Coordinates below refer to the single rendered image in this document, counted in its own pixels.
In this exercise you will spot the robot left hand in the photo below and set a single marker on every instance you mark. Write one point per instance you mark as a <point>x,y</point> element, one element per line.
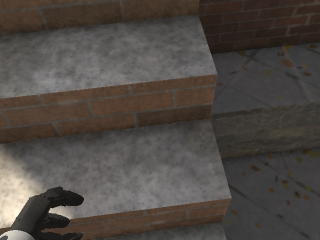
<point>35,217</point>

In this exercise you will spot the robot left forearm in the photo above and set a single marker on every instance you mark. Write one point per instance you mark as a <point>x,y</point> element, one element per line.
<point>16,235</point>

